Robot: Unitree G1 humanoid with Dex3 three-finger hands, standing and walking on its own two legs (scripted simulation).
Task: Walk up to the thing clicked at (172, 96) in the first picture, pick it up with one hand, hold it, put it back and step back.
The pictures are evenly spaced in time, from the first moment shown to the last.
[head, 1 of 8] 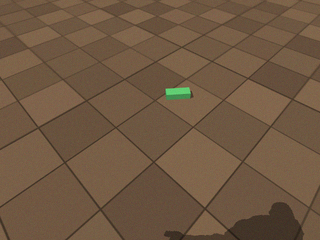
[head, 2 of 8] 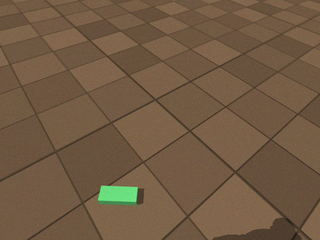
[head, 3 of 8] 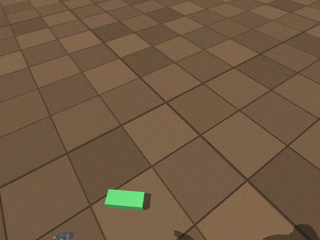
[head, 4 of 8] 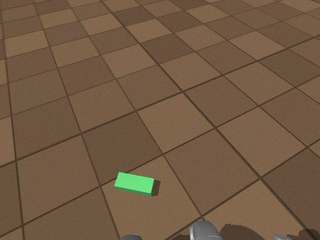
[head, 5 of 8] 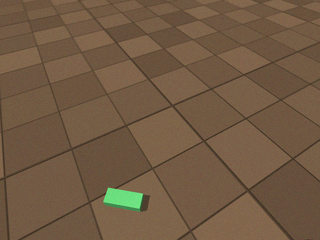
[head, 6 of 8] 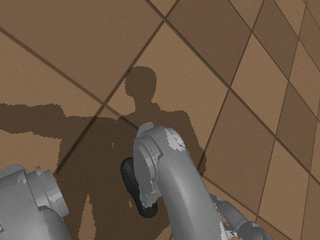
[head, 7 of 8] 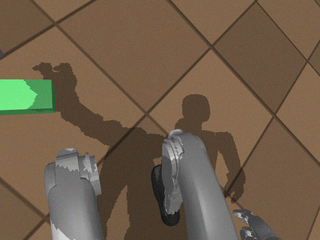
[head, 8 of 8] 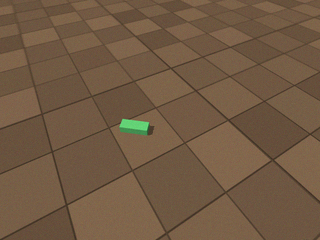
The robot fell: no
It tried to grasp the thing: yes
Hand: left
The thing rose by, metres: 0.65
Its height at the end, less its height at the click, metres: +0.00
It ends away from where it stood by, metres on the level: 0.03
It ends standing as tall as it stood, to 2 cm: yes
